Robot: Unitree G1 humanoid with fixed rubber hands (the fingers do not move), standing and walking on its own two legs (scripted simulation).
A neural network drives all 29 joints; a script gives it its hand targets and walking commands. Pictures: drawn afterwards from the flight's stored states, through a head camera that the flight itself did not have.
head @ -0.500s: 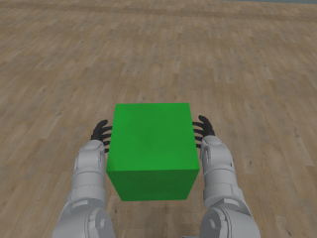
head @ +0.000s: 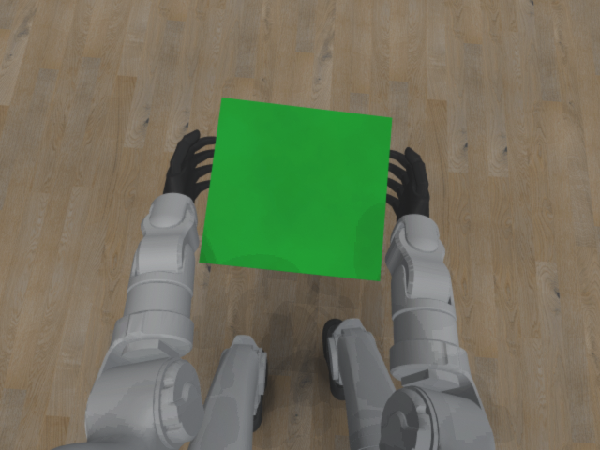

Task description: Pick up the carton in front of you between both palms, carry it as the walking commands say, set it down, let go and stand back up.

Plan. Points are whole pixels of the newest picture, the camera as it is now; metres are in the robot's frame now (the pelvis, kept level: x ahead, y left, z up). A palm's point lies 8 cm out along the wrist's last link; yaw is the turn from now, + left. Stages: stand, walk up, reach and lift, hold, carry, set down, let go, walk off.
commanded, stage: set down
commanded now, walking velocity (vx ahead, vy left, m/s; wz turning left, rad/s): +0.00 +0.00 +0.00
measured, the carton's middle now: (295, 204) +0.43 -0.01 -0.15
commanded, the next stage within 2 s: none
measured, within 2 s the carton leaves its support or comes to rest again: rests again in 1.74 s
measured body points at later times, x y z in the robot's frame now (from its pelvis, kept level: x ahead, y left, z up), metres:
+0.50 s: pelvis -0.02 +0.00 -0.11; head +0.28 +0.02 +0.23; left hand +0.48 +0.12 -0.23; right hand +0.45 -0.18 -0.22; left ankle +0.03 +0.12 -0.62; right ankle +0.10 -0.13 -0.62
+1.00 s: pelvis -0.05 -0.01 -0.22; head +0.31 -0.02 +0.05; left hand +0.54 +0.09 -0.36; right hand +0.46 -0.20 -0.37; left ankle +0.03 +0.12 -0.62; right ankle +0.10 -0.13 -0.62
